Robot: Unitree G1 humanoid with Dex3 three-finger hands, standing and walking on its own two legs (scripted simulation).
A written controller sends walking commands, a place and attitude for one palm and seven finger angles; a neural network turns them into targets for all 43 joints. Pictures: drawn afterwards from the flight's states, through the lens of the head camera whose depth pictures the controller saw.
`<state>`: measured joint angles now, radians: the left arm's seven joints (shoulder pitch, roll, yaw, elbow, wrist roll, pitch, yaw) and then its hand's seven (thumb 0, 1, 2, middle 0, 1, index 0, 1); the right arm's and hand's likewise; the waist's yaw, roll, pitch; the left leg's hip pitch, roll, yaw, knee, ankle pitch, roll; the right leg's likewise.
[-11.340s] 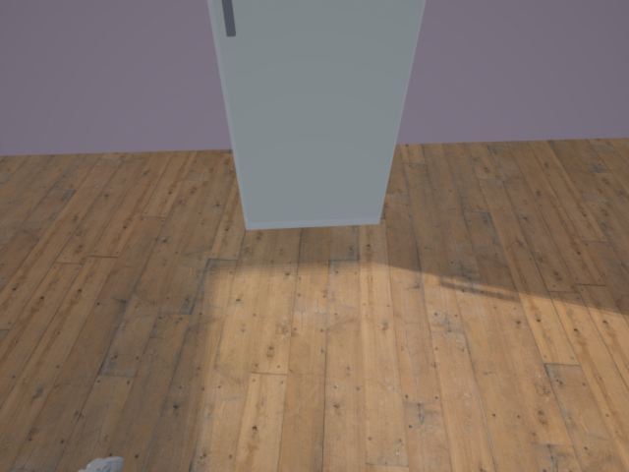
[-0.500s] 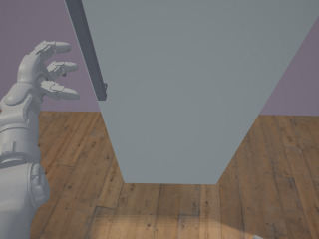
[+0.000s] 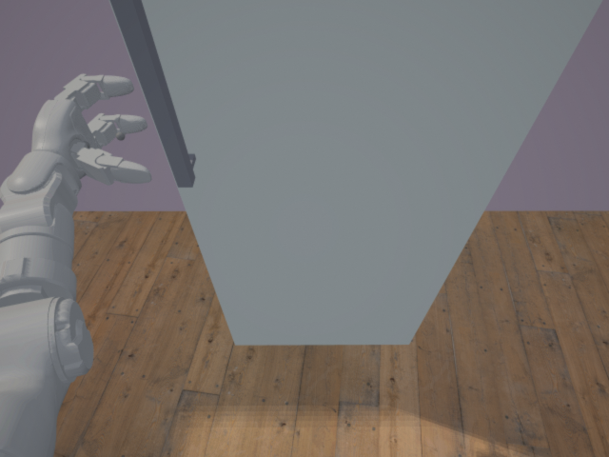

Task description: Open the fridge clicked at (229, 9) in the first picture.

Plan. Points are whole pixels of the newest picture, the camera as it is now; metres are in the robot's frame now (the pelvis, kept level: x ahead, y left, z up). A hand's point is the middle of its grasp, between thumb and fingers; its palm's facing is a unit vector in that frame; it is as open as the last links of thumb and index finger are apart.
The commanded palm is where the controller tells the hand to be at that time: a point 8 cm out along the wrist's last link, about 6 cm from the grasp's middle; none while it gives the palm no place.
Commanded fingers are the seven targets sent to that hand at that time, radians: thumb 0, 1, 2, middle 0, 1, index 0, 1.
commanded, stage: feel for the door with the fingertips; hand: left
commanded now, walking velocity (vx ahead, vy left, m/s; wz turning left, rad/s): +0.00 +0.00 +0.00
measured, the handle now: (158, 73) +0.51 +0.18 +0.25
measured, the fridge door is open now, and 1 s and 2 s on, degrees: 0 0 0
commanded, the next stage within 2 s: slide the fingers in behind the handle in 0.64 s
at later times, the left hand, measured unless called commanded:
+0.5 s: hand (138, 135) +0.46 +0.20 +0.20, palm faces +0.02 -1.00 -0.01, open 14.0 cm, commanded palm +0.44 +0.25 +0.19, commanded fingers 0.00 -0.50 0.30 -0.30 -1.20 -0.30 -1.20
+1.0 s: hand (134, 129) +0.47 +0.21 +0.20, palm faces -0.01 -1.00 +0.01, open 13.6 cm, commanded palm +0.45 +0.25 +0.19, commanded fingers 0.00 -0.50 0.30 -0.30 -1.20 -0.30 -1.20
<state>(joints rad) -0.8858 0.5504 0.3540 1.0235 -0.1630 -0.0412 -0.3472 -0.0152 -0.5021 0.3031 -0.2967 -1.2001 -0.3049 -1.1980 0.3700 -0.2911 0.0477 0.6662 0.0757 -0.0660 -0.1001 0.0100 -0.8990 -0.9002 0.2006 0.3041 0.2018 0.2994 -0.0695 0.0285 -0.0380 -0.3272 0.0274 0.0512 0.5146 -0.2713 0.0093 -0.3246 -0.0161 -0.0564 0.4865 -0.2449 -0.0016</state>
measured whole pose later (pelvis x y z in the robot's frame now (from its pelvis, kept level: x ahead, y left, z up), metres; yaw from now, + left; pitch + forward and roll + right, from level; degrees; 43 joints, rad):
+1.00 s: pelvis -0.01 +0.01 +0.00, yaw +0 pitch +7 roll -1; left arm -1.00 0.54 0.33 1.11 -0.15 -0.09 -0.31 -0.02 -0.50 0.30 -0.37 -1.27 -0.38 -1.23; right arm 0.42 -0.29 0.04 0.69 0.06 -0.08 -0.09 0.01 -0.90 -0.90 0.20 0.30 0.20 0.30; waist -0.09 0.02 -0.04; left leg -0.41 0.02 0.05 0.56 -0.28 0.02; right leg -0.40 -0.02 -0.06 0.51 -0.24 0.01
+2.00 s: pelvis +0.00 -0.01 +0.00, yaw +0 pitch +4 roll +0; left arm -0.86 0.38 0.28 0.89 -0.15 0.01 -0.19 -0.02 -0.50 0.30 -0.30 -1.20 -0.30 -1.20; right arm 0.33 -0.27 0.04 0.66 0.07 -0.06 -0.08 0.01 -0.90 -0.90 0.20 0.30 0.20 0.30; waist -0.06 0.03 -0.04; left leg -0.31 0.03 0.04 0.52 -0.27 0.00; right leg -0.31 -0.01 -0.06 0.50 -0.25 -0.01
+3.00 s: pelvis +0.00 +0.00 +0.00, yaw +0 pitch +4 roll +0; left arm -0.89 0.34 0.24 0.91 -0.15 -0.02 -0.13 -0.01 -0.09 0.48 -0.34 -1.26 -0.31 -1.26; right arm 0.33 -0.27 0.03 0.68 0.06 -0.09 -0.06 0.01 -0.90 -0.90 0.20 0.30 0.20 0.30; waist -0.05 0.03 -0.05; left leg -0.32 0.02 0.04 0.52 -0.28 0.01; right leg -0.32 -0.02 -0.06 0.51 -0.26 0.00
